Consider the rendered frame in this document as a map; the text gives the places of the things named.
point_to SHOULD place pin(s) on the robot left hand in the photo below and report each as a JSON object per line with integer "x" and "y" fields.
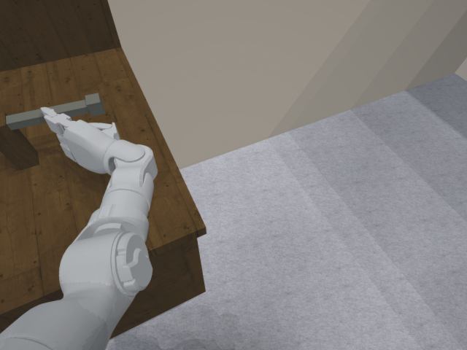
{"x": 85, "y": 143}

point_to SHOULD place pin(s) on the counter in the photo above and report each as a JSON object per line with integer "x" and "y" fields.
{"x": 55, "y": 52}

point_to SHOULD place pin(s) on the tap lever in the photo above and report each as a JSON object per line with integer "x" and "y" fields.
{"x": 92, "y": 104}

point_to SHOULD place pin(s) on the robot left forearm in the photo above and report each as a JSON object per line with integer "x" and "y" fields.
{"x": 128, "y": 196}

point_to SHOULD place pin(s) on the robot left upper arm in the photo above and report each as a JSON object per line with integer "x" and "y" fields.
{"x": 100, "y": 277}

